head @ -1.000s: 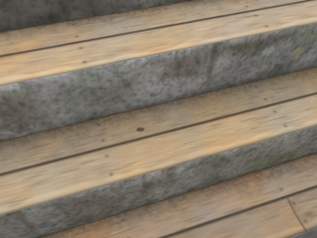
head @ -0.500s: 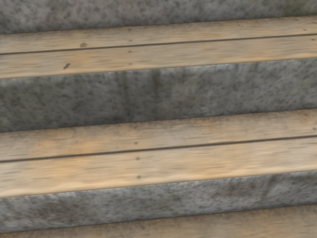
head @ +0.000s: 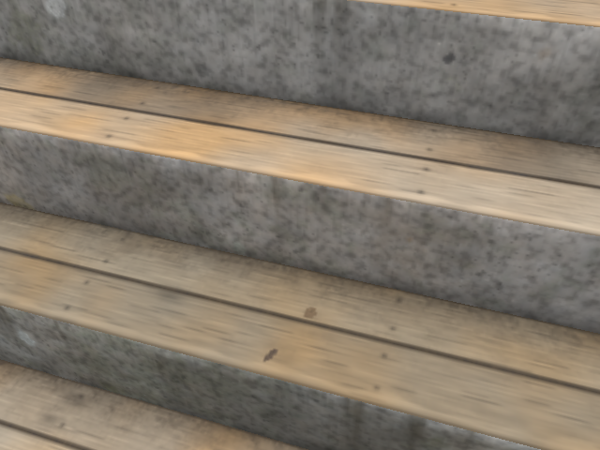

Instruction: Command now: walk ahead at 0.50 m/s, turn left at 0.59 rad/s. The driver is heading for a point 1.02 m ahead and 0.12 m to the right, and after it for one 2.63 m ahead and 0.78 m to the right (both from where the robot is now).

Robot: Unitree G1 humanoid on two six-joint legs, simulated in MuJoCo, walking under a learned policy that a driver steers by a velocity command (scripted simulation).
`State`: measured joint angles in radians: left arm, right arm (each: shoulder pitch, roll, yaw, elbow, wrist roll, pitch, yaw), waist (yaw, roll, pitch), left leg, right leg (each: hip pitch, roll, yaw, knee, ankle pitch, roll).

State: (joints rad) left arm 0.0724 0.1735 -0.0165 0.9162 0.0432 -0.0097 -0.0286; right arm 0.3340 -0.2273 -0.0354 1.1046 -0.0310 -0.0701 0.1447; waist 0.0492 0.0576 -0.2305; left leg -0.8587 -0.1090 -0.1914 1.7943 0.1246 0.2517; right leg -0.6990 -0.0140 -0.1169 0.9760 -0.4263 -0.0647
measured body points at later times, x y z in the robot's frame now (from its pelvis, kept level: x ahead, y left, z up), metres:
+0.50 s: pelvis +0.26 +0.07 +0.15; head +0.26 +0.05 +0.60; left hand +0.18 +0.27 +0.00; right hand +0.50 -0.08 +0.05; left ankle +0.34 +0.17 -0.47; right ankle +0.13 -0.11 -0.41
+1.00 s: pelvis +0.48 +0.04 +0.35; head +0.47 +0.03 +0.80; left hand +0.67 +0.26 +0.25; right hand +0.50 -0.20 +0.19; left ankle +0.37 +0.18 -0.37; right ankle +0.51 -0.04 -0.26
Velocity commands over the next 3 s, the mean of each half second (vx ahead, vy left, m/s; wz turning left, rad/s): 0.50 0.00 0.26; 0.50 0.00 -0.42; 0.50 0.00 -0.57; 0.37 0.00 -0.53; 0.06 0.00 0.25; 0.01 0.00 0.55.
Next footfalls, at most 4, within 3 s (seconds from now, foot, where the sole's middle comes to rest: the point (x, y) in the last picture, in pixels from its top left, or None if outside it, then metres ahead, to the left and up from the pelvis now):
0.38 left None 0.38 0.18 -0.51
0.86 right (364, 359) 0.55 -0.04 -0.30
1.38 left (297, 143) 0.85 0.08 -0.10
1.90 right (563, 1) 0.97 -0.35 0.11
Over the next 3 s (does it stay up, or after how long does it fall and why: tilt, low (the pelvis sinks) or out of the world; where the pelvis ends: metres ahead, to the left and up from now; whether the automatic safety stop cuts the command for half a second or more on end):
stays up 1.00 -0.33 0.88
